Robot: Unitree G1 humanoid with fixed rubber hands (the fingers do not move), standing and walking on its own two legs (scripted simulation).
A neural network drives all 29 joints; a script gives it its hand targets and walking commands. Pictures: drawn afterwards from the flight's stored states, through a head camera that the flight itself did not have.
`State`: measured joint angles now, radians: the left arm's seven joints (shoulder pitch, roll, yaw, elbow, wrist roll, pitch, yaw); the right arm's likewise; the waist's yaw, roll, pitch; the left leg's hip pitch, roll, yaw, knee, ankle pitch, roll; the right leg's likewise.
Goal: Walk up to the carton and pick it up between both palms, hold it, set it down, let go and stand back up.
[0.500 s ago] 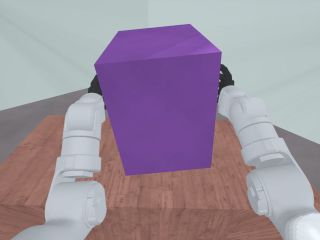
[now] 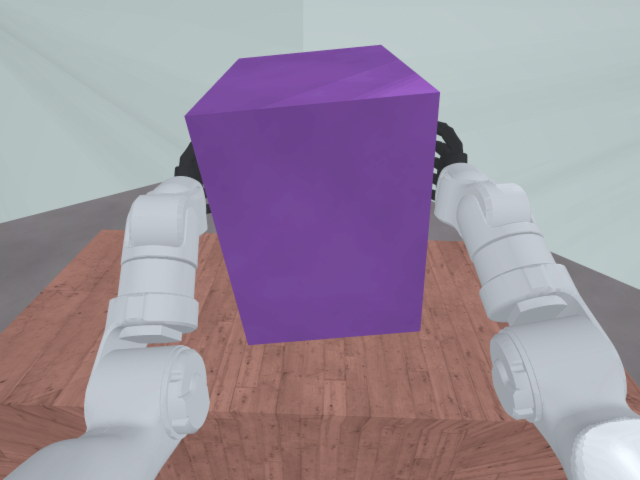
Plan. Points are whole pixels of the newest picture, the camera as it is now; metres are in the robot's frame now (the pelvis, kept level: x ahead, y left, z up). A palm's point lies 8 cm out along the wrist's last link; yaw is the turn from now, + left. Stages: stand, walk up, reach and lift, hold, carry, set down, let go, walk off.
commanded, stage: hold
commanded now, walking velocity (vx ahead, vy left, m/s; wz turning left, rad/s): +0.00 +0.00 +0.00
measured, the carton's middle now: (320, 181) +0.45 +0.00 +0.25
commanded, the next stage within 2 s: none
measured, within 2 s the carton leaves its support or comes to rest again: neither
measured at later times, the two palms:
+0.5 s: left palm (190, 194) +0.37 +0.16 +0.27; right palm (449, 178) +0.37 -0.15 +0.29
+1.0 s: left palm (191, 195) +0.37 +0.16 +0.27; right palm (449, 180) +0.37 -0.15 +0.29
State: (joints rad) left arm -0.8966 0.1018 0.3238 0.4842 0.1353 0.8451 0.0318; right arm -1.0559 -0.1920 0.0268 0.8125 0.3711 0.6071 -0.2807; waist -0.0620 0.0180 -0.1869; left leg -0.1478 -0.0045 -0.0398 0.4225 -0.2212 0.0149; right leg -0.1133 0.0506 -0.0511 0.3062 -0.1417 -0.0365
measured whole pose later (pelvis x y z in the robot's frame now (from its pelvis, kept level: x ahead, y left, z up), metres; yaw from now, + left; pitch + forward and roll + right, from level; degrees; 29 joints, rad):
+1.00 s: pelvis +0.00 +0.00 +0.00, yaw +0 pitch -3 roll -2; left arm -0.87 0.09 0.32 0.45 0.14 0.85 0.02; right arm -1.03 -0.19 0.03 0.77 0.38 0.62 -0.29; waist -0.07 0.02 -0.19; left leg -0.14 -0.01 -0.05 0.43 -0.23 0.02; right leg -0.10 0.06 -0.04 0.30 -0.15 -0.03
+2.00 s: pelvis +0.00 +0.00 +0.00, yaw +0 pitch -3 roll -2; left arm -0.87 0.10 0.32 0.46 0.14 0.84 0.02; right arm -1.04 -0.19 0.03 0.78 0.38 0.63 -0.30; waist -0.07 0.02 -0.20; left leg -0.15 -0.01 -0.05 0.42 -0.22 0.02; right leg -0.11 0.06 -0.02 0.30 -0.14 -0.03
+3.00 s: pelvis +0.00 +0.00 +0.00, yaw +0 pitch -3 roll -2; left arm -0.86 0.09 0.32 0.44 0.14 0.85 0.02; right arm -1.03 -0.19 0.03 0.75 0.38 0.64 -0.30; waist -0.08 0.02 -0.20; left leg -0.15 -0.01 -0.06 0.42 -0.23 0.02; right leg -0.11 0.06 -0.02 0.30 -0.14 -0.03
